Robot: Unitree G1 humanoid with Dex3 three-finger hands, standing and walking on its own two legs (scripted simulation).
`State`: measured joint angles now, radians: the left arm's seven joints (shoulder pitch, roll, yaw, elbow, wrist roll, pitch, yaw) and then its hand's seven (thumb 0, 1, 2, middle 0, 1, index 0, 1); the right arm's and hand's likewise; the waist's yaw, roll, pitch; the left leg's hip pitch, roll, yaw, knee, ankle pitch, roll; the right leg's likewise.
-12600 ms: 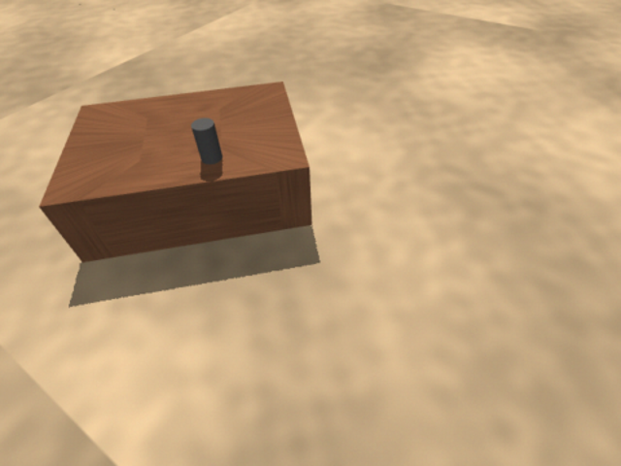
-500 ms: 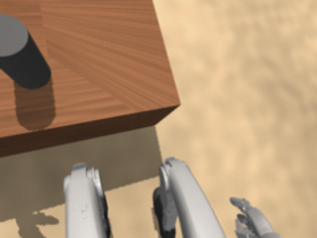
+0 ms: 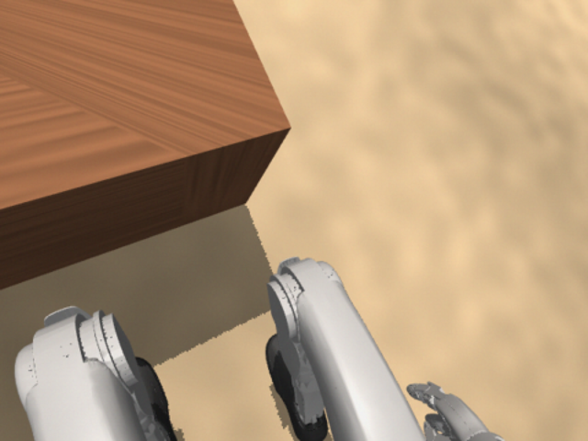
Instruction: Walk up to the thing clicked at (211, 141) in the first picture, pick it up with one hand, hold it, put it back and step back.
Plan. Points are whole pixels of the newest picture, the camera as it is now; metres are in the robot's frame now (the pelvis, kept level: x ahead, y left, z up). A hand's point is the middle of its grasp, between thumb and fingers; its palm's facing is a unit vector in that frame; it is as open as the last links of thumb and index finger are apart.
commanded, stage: close in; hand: left
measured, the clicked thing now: out of the picture +0.54 +0.35 +0.06
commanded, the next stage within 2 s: close in 0.22 s
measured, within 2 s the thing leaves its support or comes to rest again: neither
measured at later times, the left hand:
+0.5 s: hand out of the picture +0.53 +0.37 +0.04, palm faces +0.41 -0.91 +0.00, open 17.8 cm
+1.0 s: hand out of the picture +0.53 +0.39 +0.04, palm faces +0.40 -0.92 -0.01, open 17.7 cm
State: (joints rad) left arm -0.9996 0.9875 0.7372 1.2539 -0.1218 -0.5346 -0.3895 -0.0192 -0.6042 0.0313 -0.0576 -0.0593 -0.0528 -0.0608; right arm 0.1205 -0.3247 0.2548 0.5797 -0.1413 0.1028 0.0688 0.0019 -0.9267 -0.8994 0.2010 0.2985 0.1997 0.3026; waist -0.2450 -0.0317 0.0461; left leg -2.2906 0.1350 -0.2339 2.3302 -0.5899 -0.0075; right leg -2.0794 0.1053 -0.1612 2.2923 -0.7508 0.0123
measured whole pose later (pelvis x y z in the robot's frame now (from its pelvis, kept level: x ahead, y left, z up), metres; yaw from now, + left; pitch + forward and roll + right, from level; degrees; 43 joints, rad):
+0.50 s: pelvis +0.01 +0.00 +0.02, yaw +1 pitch +32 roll -10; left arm -0.97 0.79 0.63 1.01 -0.09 -0.38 -0.21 -0.02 -0.61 0.01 -0.07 -0.01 -0.06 -0.01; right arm 0.10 -0.30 0.17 0.60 -0.10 0.11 0.04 0.00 -0.91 -0.90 0.20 0.30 0.20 0.30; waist -0.19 -0.03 -0.02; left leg -2.24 0.14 -0.21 2.27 -0.63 -0.02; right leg -2.03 0.10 -0.15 2.24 -0.79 0.00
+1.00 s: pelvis +0.01 +0.00 +0.02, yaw +1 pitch +32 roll -10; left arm -1.03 0.90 0.66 1.10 -0.07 -0.38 -0.27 -0.02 -0.61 0.00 -0.10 0.00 -0.09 0.00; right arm 0.14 -0.30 0.20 0.60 -0.11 0.11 0.04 0.00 -0.92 -0.90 0.20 0.30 0.20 0.30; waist -0.22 -0.04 0.00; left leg -2.26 0.13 -0.21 2.28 -0.61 -0.01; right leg -2.05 0.10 -0.15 2.25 -0.77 0.01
